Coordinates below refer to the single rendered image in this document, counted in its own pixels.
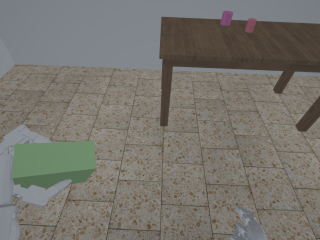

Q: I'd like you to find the sponge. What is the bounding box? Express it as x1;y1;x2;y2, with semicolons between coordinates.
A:
12;141;97;189

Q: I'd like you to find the robot left hand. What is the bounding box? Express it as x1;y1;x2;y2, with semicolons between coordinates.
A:
0;124;72;208

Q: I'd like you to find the left robot forearm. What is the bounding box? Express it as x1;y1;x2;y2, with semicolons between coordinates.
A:
0;204;21;240

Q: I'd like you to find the robot right hand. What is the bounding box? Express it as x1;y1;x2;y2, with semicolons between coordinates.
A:
230;205;268;240

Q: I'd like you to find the table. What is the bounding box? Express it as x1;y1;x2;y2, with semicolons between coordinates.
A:
159;17;320;132

